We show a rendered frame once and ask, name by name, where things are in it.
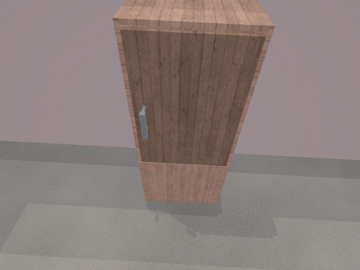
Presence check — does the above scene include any handle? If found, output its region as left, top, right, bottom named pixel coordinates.
left=139, top=105, right=148, bottom=140

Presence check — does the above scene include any cupboard door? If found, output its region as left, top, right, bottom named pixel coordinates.
left=120, top=27, right=266, bottom=167

